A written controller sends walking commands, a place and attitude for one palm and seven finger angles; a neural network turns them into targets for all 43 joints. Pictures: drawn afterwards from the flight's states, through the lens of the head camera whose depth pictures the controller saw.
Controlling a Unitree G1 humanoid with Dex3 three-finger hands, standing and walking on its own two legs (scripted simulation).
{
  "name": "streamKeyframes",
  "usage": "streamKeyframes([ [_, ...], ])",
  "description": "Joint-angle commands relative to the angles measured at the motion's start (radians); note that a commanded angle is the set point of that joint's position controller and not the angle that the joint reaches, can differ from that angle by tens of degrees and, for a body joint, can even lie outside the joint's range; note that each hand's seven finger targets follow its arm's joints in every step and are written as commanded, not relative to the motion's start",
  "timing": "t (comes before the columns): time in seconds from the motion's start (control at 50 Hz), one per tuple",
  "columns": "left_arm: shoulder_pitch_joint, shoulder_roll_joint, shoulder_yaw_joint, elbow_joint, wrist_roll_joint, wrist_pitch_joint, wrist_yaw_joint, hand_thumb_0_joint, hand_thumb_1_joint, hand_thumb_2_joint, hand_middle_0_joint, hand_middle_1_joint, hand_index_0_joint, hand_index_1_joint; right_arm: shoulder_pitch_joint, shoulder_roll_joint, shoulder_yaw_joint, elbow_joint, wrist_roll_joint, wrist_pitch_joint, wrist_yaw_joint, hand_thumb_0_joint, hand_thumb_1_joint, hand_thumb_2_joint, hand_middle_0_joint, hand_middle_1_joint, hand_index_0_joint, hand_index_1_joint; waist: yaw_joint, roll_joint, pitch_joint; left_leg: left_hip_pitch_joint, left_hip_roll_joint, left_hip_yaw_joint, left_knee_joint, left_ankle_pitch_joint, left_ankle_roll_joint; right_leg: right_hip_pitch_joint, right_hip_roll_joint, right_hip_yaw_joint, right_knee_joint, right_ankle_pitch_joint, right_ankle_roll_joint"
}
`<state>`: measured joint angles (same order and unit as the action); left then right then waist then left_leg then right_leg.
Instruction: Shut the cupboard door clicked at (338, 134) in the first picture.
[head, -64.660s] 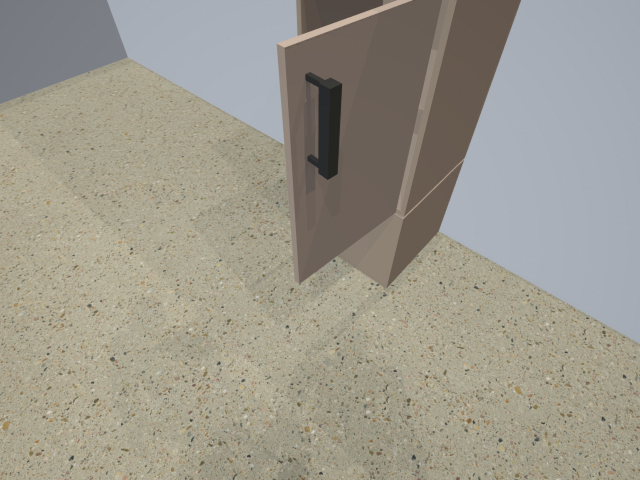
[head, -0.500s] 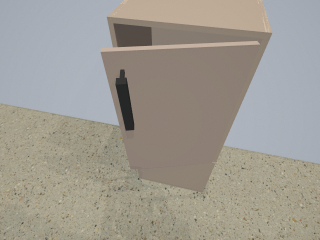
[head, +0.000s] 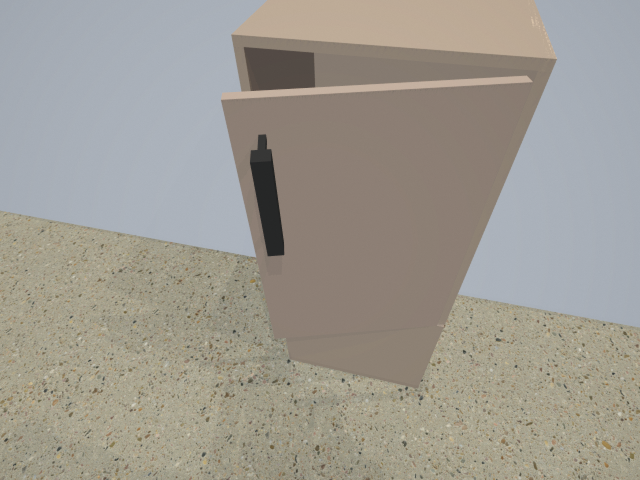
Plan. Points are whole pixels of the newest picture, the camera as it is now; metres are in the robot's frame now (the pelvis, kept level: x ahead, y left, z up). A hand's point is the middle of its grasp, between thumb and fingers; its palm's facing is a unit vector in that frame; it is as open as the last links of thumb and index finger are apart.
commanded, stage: look again from close up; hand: left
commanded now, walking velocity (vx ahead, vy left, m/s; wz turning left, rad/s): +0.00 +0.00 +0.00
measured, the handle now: (269, 198) +0.46 +0.09 +0.11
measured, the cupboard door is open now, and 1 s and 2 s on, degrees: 18 18 18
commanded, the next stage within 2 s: shuffle to correct the standing spot in 0.18 s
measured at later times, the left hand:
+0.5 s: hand out of the picture +0.02 +0.16 -0.18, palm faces +0.00 -0.98 -0.17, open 7.4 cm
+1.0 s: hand out of the picture -0.02 +0.08 -0.19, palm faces +0.12 -0.99 -0.12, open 7.4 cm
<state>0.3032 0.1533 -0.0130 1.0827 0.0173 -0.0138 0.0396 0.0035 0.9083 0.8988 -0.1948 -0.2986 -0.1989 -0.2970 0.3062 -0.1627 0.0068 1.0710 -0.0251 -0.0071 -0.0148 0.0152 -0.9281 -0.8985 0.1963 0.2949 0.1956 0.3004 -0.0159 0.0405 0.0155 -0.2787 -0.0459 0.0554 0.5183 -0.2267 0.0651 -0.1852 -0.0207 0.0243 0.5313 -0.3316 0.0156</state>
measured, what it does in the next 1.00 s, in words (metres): shifts its weight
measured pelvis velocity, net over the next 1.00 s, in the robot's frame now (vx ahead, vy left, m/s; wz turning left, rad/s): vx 0.03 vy -0.07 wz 0.07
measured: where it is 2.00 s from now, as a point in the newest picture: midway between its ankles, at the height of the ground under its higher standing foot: outside the picture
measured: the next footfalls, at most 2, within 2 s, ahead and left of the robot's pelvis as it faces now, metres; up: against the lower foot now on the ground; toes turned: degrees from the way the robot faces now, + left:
left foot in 1.58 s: +0.05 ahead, -0.04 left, +0.00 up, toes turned +9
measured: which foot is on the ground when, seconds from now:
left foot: down 0.00-1.00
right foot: down 0.00-1.00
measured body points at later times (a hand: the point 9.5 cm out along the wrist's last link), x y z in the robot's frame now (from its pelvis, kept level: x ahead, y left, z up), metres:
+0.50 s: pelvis +0.02 -0.01 +0.00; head +0.02 +0.01 +0.45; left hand +0.02 +0.22 -0.16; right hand +0.06 -0.25 -0.14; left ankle +0.03 +0.08 -0.73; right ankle -0.03 -0.14 -0.73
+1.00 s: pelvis +0.03 -0.07 -0.01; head +0.05 -0.04 +0.44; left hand -0.03 +0.13 -0.18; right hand +0.08 -0.30 -0.16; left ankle +0.03 +0.07 -0.73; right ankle -0.03 -0.14 -0.73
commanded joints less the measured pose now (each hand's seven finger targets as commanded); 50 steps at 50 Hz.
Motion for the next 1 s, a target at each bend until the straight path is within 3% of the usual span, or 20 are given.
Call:
streamKeyframes([
  [0.0,0.052,0.107,0.015,-0.044,0.000,-0.013,0.006,0.000,0.900,0.900,-0.200,-0.300,-0.200,-0.300,0.009,-0.135,-0.030,-0.060,0.012,-0.027,-0.004,0.000,-0.900,-0.900,0.200,0.300,0.200,0.300,0.017,-0.096,0.087,-0.017,0.143,-0.195,-0.197,-0.115,-0.002,-0.090,-0.035,0.062,-0.099,-0.002,-0.060],
  [0.14,0.046,0.142,0.021,-0.045,0.000,-0.018,0.003,0.000,0.900,0.900,-0.200,-0.300,-0.200,-0.300,-0.024,-0.157,-0.031,-0.050,0.013,-0.040,-0.007,0.000,-0.900,-0.900,0.200,0.300,0.200,0.300,0.020,-0.049,0.018,0.072,0.143,-0.152,-0.166,0.057,0.000,-0.062,-0.054,0.068,-0.112,0.100,-0.053],
  [0.26,0.025,0.169,0.021,-0.041,0.000,-0.018,0.000,0.000,0.900,0.900,-0.200,-0.300,-0.200,-0.300,-0.060,-0.166,-0.030,-0.041,0.017,-0.041,-0.008,0.000,-0.900,-0.900,0.200,0.300,0.200,0.300,0.019,-0.050,0.004,0.107,0.141,-0.128,-0.137,0.156,-0.007,-0.041,-0.066,0.079,-0.130,0.179,-0.049],
  [0.32,0.056,0.117,0.009,-0.016,-0.001,-0.008,0.000,0.000,0.900,0.900,-0.200,-0.300,-0.200,-0.300,-0.051,-0.119,-0.017,-0.025,0.014,-0.033,-0.010,0.000,-0.900,-0.900,0.200,0.300,0.200,0.300,0.019,-0.050,0.011,0.093,0.154,-0.149,-0.150,0.122,-0.006,-0.028,-0.057,0.041,-0.133,0.135,-0.033],
  [0.4,0.071,0.119,0.013,-0.010,0.003,0.007,-0.005,0.000,0.900,0.900,-0.200,-0.300,-0.200,-0.300,-0.059,-0.146,-0.026,-0.024,0.009,-0.024,-0.014,0.000,-0.900,-0.900,0.200,0.300,0.200,0.300,0.019,-0.006,0.030,0.072,0.186,-0.208,-0.187,0.058,0.007,-0.043,-0.044,-0.004,-0.106,0.076,-0.028],
  [0.5,0.087,0.112,0.020,-0.017,0.008,0.020,-0.010,0.000,0.900,0.900,-0.200,-0.300,-0.200,-0.300,-0.042,-0.166,-0.044,-0.020,0.006,-0.014,-0.026,0.000,-0.900,-0.900,0.200,0.300,0.200,0.300,0.016,0.038,0.035,0.076,0.231,-0.285,-0.200,0.086,0.043,-0.082,-0.027,-0.043,-0.061,0.032,-0.029],
  [0.56,0.100,0.107,0.026,-0.023,0.012,0.023,-0.013,0.000,0.900,0.900,-0.200,-0.300,-0.200,-0.300,-0.036,-0.167,-0.054,-0.026,0.005,-0.008,-0.031,0.000,-0.900,-0.900,0.200,0.300,0.200,0.300,0.018,0.025,0.027,0.053,0.237,-0.294,-0.175,0.115,0.052,-0.072,-0.024,-0.049,-0.059,0.043,-0.031],
  [0.62,0.123,0.102,0.033,-0.029,0.011,0.022,-0.014,0.000,0.900,0.900,-0.200,-0.300,-0.200,-0.300,-0.036,-0.148,-0.058,-0.029,0.004,-0.005,-0.033,0.000,-0.900,-0.900,0.200,0.300,0.200,0.300,0.024,-0.013,-0.001,0.005,0.211,-0.253,-0.124,0.140,0.039,-0.006,-0.035,-0.040,-0.093,0.102,-0.040],
  [0.7,0.144,0.115,0.043,-0.041,0.010,0.025,-0.010,0.000,0.900,0.900,-0.200,-0.300,-0.200,-0.300,-0.036,-0.109,-0.052,-0.037,0.005,-0.001,-0.031,0.000,-0.900,-0.900,0.200,0.300,0.200,0.300,0.023,-0.125,-0.026,-0.066,0.120,-0.113,0.012,0.109,-0.006,0.055,-0.095,0.015,-0.143,0.196,-0.073],
  [0.74,0.153,0.118,0.044,-0.040,0.011,0.025,-0.008,0.000,0.900,0.900,-0.200,-0.300,-0.200,-0.300,-0.042,-0.073,-0.045,-0.036,0.004,0.002,-0.033,0.000,-0.900,-0.900,0.200,0.300,0.200,0.300,0.025,-0.184,-0.009,-0.084,0.080,-0.044,0.091,0.036,-0.024,0.044,-0.137,0.047,-0.163,0.319,-0.107],
  [0.8,0.142,0.102,0.041,-0.045,0.013,0.032,-0.009,0.000,0.900,0.900,-0.200,-0.300,-0.200,-0.300,-0.040,-0.062,-0.044,-0.028,0.003,0.011,-0.038,0.000,-0.900,-0.900,0.200,0.300,0.200,0.300,0.015,-0.169,0.035,-0.081,0.086,-0.029,0.139,-0.063,-0.032,0.001,-0.135,0.035,-0.136,0.398,-0.144],
  [0.84,0.150,0.095,0.042,-0.047,0.013,0.039,-0.011,0.000,0.900,0.900,-0.200,-0.300,-0.200,-0.300,-0.023,-0.061,-0.042,-0.014,0.001,0.013,-0.042,0.000,-0.900,-0.900,0.200,0.300,0.200,0.300,0.010,-0.113,0.060,-0.049,0.116,-0.029,0.116,0.037,-0.023,-0.036,-0.111,0.006,-0.101,0.393,-0.131],
  [0.88,0.150,0.093,0.047,-0.052,0.011,0.045,-0.014,0.000,0.900,0.900,-0.200,-0.300,-0.200,-0.300,0.003,-0.085,-0.048,-0.001,-0.001,0.014,-0.047,0.000,-0.900,-0.900,0.200,0.300,0.200,0.300,0.001,-0.017,0.063,0.000,0.172,-0.096,0.053,0.180,-0.003,-0.089,-0.060,-0.030,-0.043,0.311,-0.095],
  [0.9,0.154,0.083,0.049,-0.060,0.010,0.047,-0.015,0.000,0.900,0.900,-0.200,-0.300,-0.200,-0.300,0.018,-0.111,-0.055,0.003,-0.004,0.014,-0.051,0.000,-0.900,-0.900,0.200,0.300,0.200,0.300,-0.001,0.075,0.066,0.020,0.234,-0.179,0.004,0.247,0.024,-0.126,-0.018,-0.061,0.012,0.229,-0.067],
  [0.94,0.156,0.070,0.056,-0.075,0.010,0.048,-0.013,0.000,0.900,0.900,-0.200,-0.300,-0.200,-0.300,0.041,-0.166,-0.072,0.004,-0.005,0.015,-0.061,0.000,-0.900,-0.900,0.200,0.300,0.200,0.300,0.000,0.208,0.056,0.023,0.369,-0.364,-0.077,0.388,0.115,-0.167,0.024,-0.095,0.158,0.010,-0.027],
  [0.98,0.133,0.069,0.065,-0.092,0.010,0.051,-0.017,0.000,0.900,0.900,-0.200,-0.300,-0.200,-0.300,0.033,-0.180,-0.080,-0.013,-0.009,0.011,-0.065,0.000,-0.900,-0.900,0.200,0.300,0.200,0.300,-0.004,0.205,0.036,0.022,0.417,-0.421,-0.130,0.430,0.158,-0.196,0.023,-0.047,0.271,-0.191,-0.037],
])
